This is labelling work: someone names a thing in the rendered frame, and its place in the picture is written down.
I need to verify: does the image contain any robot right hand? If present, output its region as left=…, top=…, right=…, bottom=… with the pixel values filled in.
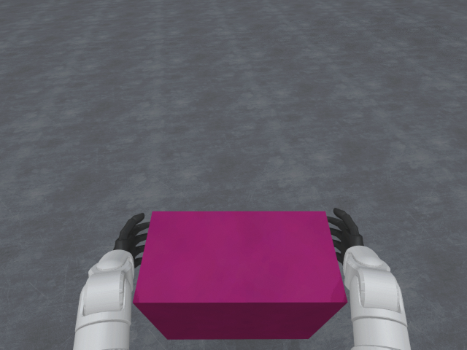
left=327, top=208, right=364, bottom=265

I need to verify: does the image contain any robot left hand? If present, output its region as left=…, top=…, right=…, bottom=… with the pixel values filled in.
left=113, top=213, right=150, bottom=268

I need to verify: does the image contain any carton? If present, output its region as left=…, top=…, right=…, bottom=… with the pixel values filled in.
left=133, top=211, right=348, bottom=340

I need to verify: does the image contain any robot right forearm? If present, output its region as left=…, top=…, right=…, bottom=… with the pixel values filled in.
left=343, top=246, right=411, bottom=350

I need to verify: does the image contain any robot left forearm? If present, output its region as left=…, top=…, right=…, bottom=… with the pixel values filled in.
left=73, top=249, right=134, bottom=350

